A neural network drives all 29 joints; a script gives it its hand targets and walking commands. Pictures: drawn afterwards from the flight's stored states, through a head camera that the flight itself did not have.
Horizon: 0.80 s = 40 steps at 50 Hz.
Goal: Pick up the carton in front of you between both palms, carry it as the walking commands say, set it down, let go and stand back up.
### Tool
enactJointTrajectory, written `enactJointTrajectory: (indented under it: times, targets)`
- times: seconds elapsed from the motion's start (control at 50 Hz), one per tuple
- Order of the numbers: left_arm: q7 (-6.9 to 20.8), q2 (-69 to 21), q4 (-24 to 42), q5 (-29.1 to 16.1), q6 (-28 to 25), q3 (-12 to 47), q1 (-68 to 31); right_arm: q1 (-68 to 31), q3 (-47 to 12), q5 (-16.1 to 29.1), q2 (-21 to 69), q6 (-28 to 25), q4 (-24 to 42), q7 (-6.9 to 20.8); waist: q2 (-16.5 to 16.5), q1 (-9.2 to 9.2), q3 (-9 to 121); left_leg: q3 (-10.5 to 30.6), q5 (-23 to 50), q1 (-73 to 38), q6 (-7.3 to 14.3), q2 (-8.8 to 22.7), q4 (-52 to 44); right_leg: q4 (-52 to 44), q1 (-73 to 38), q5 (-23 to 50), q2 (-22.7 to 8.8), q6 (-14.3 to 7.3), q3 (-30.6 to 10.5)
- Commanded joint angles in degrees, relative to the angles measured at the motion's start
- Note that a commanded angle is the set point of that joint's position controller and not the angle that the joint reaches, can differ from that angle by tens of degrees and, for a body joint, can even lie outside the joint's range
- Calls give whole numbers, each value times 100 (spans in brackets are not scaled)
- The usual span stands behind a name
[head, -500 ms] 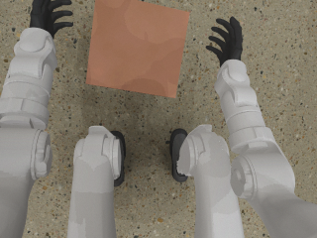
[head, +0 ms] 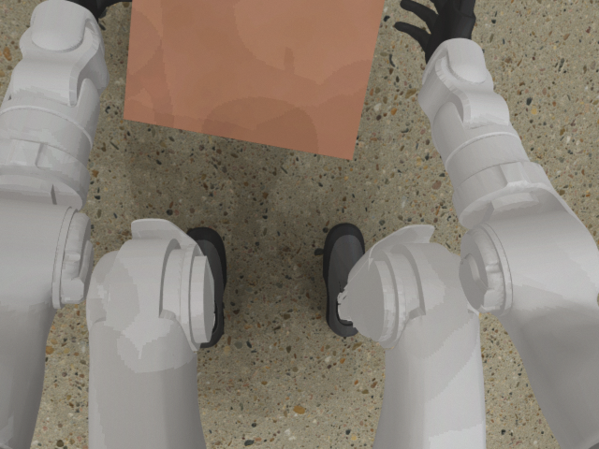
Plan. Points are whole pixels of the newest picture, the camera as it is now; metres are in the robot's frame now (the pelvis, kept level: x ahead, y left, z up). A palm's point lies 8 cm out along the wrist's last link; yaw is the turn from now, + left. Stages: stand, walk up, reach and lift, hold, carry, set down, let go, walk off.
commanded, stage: reach and lift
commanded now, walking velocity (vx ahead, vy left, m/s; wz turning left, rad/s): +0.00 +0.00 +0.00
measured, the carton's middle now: (255, 55) +0.50 +0.06 -0.24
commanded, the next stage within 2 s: none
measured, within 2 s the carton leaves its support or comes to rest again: leaves its support in 0.64 s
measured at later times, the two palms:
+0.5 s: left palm out of the picture +0.52 +0.21 -0.17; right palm (412, 36) +0.52 -0.10 -0.16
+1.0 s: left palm out of the picture +0.47 +0.22 -0.01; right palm (485, 15) +0.49 -0.08 -0.01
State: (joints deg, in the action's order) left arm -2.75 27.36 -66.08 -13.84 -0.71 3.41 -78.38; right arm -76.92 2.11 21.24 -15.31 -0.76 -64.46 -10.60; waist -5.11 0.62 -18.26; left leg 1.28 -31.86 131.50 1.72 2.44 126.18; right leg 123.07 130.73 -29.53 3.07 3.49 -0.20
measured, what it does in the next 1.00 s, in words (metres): rises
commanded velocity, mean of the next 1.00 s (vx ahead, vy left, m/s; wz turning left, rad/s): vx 0.00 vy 0.00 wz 0.00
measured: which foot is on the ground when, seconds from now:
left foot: down 0.00-1.00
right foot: down 0.00-1.00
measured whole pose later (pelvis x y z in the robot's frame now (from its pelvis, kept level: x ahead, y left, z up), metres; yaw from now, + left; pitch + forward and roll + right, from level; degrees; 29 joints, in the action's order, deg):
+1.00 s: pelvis +0.00 -0.02 +0.06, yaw +6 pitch +38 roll -2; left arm -2.4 11.1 -53.9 3.7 16.2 -12.6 -65.2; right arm -58.4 27.4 -3.3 2.4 12.9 -44.1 -10.2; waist -3.4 -0.2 3.2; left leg 3.0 -29.3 122.5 -1.4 -3.4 113.6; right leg 113.4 120.3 -30.9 5.0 4.2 -2.6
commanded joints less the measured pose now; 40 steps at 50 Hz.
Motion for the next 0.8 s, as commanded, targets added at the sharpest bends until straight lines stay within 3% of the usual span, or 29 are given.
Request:
enactJointTrajectory:
  times: [0.0,0.1,0.26,0.34,0.4,0.5,0.58,0.68,0.72,0.78]
  targets:
    - [12,405,471,-27,-64,-31,-1426,-180,261,-198,185,-94,304,-30,1227,-166,6676,212,1911,-4280,-163,-107,-1259,-698,-2445,1325,118,7,442]
    - [49,244,162,58,-81,-107,-1308,-304,527,-513,138,-157,267,-3,1124,-77,6126,260,1624,-3663,-163,-154,-1352,-739,-2315,1227,113,4,407]
    - [14,-429,-37,130,-183,116,-1685,-775,282,-489,969,-242,372,-3,845,-282,6040,175,1339,-3218,-70,-229,-1539,-832,-2766,1164,224,35,333]
    - [47,-1100,-116,102,-191,327,-1968,-829,501,-865,1228,-288,135,-43,943,96,5963,215,1239,-3208,-103,-326,-1581,-881,-2802,1147,327,-26,382]
    - [467,-3226,135,104,-124,861,-2931,-1952,197,-1025,3259,-216,205,397,1018,41,6011,258,1352,-3164,-79,-441,-1561,-809,-2629,1202,456,-107,401]
    - [957,-4815,380,346,152,853,-3247,-2659,297,-1423,4698,94,505,917,1036,-64,5974,76,1140,-3178,-76,-592,-1463,-703,-2520,953,576,-170,479]
    - [1033,-5677,1006,183,243,1019,-3436,-2966,-48,-1132,5436,169,1012,1062,1099,-162,7027,-137,1663,-3762,-77,-678,-1343,-623,-2935,1318,658,-208,556]
    - [828,-6322,2544,-203,334,1534,-3626,-3023,-758,-686,6242,332,1994,962,1289,-272,9380,-301,2733,-5538,-200,-771,-1298,-623,-3658,1967,785,-190,682]
    - [748,-6562,3075,-133,498,1598,-3429,-3180,-1037,-649,6378,476,2644,992,1376,-346,9965,-275,2961,-6244,-232,-835,-1393,-714,-3568,1858,845,-169,717]
    - [752,-6971,3486,175,867,1417,-3001,-3403,-1291,-786,6612,768,3527,1144,1181,-471,10075,-316,2689,-6410,-208,-966,-1653,-974,-3390,1399,912,-140,712]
